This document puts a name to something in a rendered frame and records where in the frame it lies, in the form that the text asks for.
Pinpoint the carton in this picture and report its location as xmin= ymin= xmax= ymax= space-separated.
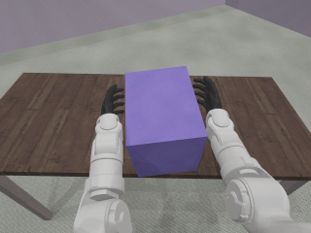
xmin=124 ymin=66 xmax=208 ymax=178

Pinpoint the right robot forearm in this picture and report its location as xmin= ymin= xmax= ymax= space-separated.
xmin=205 ymin=109 xmax=291 ymax=212

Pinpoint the left robot forearm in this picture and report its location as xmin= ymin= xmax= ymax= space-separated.
xmin=73 ymin=113 xmax=125 ymax=233

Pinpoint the right robot hand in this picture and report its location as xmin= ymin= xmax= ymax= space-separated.
xmin=192 ymin=76 xmax=223 ymax=115

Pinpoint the left robot hand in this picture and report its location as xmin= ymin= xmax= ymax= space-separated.
xmin=101 ymin=83 xmax=124 ymax=116

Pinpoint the robot left upper arm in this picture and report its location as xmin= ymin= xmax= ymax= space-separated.
xmin=74 ymin=198 xmax=133 ymax=233

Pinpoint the robot right upper arm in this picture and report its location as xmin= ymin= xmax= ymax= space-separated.
xmin=225 ymin=177 xmax=311 ymax=233

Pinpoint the table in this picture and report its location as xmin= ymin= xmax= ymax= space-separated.
xmin=0 ymin=73 xmax=311 ymax=220

